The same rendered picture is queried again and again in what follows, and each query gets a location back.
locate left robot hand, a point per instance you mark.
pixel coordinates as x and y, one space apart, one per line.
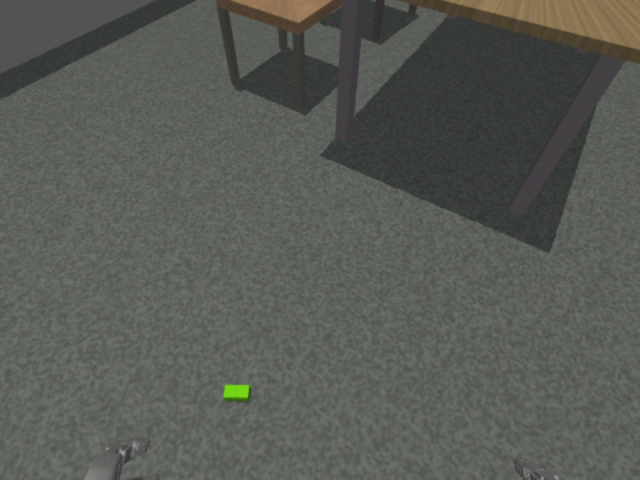
108 465

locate table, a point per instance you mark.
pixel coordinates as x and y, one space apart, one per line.
608 27

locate right robot hand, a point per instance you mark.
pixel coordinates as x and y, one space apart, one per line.
531 471

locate small box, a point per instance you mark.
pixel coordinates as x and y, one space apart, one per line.
237 392

